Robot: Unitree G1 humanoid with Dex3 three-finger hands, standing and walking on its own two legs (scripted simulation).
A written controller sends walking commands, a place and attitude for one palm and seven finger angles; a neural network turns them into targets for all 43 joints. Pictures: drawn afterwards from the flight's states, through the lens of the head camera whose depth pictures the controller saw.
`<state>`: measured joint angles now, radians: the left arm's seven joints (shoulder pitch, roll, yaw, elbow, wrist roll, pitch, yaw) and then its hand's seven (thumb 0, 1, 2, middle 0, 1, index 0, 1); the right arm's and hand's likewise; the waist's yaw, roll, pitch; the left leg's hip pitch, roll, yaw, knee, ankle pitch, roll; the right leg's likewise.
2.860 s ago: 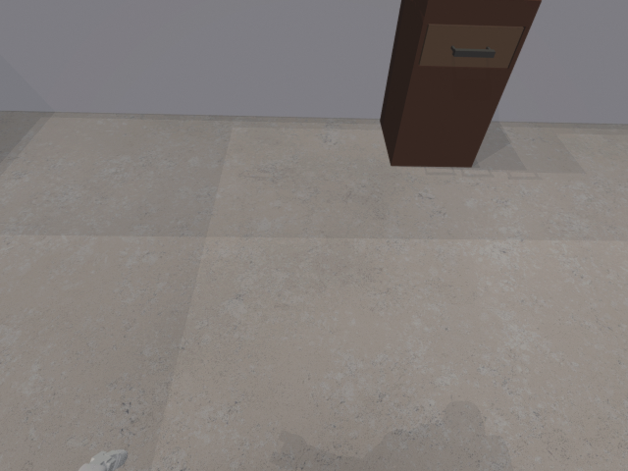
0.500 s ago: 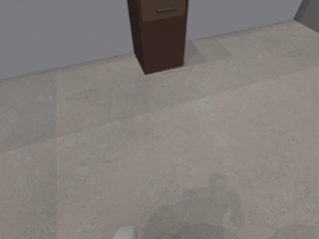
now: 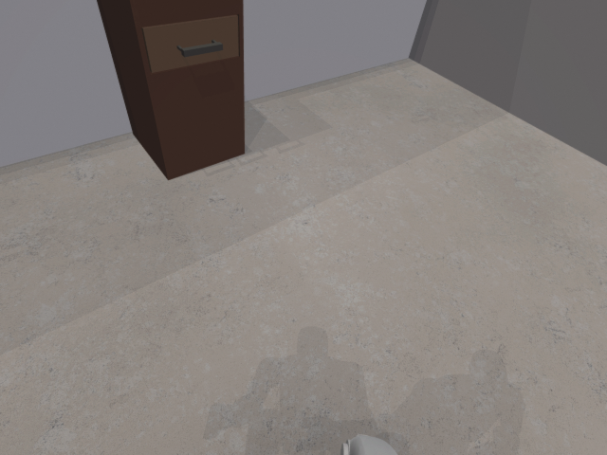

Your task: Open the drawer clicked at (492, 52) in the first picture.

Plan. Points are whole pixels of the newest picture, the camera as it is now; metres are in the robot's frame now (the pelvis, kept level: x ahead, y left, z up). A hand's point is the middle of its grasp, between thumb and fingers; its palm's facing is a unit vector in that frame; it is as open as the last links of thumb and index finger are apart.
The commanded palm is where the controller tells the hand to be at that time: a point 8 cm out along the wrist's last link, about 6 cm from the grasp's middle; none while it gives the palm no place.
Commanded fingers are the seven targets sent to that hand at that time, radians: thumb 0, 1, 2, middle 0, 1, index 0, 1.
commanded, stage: walk to a spot facing it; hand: left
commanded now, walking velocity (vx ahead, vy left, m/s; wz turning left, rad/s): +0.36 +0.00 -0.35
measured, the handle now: (199, 47) +1.52 +0.50 -0.16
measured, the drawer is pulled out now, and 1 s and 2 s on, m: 0.00 0.00 0.00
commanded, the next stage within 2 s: turn to face it in 2.00 s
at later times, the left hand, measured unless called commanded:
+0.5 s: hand (230, 336) +0.35 +0.15 -0.18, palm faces -0.14 -0.97 -0.21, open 7.1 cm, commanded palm none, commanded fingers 0.00 0.90 0.90 -0.20 -0.30 -0.20 -0.30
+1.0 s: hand (249, 240) +0.58 +0.15 -0.18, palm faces -0.23 -0.96 -0.17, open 7.3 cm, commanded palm none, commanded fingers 0.00 0.90 0.90 -0.20 -0.30 -0.20 -0.30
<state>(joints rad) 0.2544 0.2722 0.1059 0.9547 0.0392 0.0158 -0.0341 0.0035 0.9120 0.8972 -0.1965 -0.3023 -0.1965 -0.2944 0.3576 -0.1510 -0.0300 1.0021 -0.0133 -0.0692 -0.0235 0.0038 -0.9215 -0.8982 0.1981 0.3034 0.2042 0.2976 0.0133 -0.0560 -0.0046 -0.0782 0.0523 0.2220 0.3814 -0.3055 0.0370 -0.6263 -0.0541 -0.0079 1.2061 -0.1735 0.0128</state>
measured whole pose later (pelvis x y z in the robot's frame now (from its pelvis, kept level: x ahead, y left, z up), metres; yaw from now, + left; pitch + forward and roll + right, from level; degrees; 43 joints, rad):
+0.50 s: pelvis +0.24 -0.03 -0.01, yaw -10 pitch +0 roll -1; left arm 0.20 0.20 0.07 1.02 0.01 -0.07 0.02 -0.04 0.95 0.90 -0.21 -0.30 -0.21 -0.30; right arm 0.35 -0.11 -0.04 1.06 -0.02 -0.02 -0.01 0.01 -0.91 -0.90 0.20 0.30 0.20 0.30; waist -0.04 0.00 0.04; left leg -0.50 0.17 0.07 1.17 -0.37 -0.02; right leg -0.22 0.05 -0.14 0.49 -0.28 -0.08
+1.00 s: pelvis +0.49 -0.02 +0.00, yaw -17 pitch +0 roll +0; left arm 0.23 0.18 0.07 1.04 0.03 0.00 -0.02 0.00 0.92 0.90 -0.20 -0.30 -0.20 -0.29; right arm 0.37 -0.13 -0.05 1.10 -0.02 -0.07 -0.01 0.00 -0.93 -0.90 0.20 0.30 0.20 0.30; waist 0.00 -0.03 0.03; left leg -0.07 0.09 0.26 0.38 -0.29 -0.02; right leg -0.58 -0.12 -0.08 1.03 -0.22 0.01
